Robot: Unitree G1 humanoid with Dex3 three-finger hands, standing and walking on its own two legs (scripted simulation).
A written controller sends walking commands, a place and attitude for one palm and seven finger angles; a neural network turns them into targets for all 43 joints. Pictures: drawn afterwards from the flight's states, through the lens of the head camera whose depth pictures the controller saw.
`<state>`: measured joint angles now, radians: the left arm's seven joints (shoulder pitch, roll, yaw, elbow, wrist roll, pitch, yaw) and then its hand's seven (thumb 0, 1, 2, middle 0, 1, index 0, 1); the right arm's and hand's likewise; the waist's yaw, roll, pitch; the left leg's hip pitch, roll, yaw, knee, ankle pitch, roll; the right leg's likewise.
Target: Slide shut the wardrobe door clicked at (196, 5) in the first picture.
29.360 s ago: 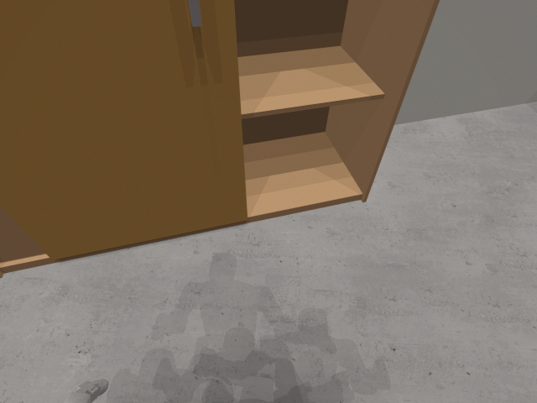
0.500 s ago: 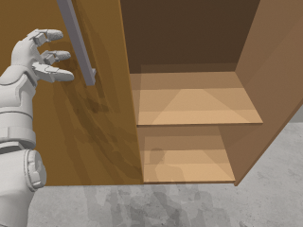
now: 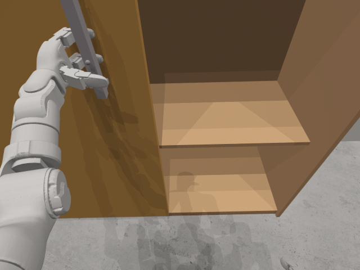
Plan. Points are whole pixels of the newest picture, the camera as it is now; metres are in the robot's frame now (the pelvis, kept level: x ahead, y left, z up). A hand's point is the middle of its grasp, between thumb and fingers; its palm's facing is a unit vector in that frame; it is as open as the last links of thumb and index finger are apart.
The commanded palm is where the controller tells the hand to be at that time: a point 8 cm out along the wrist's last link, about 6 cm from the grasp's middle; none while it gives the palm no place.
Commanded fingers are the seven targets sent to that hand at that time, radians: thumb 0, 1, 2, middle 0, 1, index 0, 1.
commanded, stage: slide the fingers in behind the handle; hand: left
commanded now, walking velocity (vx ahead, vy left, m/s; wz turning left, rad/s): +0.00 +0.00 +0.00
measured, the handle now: (88, 42) +0.50 +0.18 +0.28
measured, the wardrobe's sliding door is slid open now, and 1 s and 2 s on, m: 0.61 0.61 0.61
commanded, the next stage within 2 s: move the hooked fingers beside the handle in 0.76 s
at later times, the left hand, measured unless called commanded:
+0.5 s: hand (87, 66) +0.45 +0.18 +0.25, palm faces +0.01 -1.00 +0.00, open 13.9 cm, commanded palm +0.44 +0.23 +0.25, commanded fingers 0.00 -0.50 0.30 -0.30 -1.20 -0.30 -1.20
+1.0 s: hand (91, 64) +0.46 +0.17 +0.25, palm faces +0.03 -1.00 +0.00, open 13.7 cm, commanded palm +0.45 +0.22 +0.25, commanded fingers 0.00 -0.50 0.30 -0.30 -1.20 -0.30 -1.20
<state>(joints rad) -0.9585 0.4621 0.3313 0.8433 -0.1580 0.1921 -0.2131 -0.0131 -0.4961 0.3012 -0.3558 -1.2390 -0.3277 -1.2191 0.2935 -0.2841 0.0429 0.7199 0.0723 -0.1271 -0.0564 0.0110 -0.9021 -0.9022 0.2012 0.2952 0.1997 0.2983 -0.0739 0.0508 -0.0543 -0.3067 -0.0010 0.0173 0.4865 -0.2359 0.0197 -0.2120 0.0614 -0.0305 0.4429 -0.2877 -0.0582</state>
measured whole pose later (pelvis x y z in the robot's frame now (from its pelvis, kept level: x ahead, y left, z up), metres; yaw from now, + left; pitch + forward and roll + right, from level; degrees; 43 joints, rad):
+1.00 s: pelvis +0.00 +0.01 +0.00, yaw +1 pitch +3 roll +0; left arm -0.97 0.40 0.26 0.82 -0.16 0.20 -0.15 -0.01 -0.50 0.30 -0.36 -1.26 -0.35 -1.24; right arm 0.29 -0.27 0.04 0.75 0.07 -0.13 -0.06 0.01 -0.90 -0.90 0.20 0.30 0.20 0.30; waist -0.05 0.04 -0.05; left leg -0.30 -0.02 0.01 0.49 -0.24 0.03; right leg -0.20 0.05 -0.04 0.44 -0.30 -0.05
